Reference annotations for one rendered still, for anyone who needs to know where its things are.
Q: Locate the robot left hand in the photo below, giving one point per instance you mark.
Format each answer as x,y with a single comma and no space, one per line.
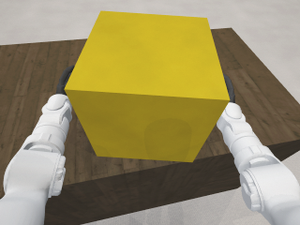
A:
60,88

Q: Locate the carton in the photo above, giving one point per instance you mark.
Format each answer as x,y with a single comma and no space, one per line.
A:
148,86

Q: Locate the robot right hand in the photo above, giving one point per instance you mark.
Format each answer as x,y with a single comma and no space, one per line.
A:
230,88

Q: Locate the right robot upper arm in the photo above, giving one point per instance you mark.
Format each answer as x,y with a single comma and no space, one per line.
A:
272,191

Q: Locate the left robot upper arm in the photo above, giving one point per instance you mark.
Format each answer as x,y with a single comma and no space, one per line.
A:
35,177

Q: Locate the robot left forearm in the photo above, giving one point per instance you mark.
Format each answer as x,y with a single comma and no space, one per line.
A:
50,133

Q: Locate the robot right forearm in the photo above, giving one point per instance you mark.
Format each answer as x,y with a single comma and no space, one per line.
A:
245,146

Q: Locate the pedestal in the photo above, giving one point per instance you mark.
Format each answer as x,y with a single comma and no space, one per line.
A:
96,188

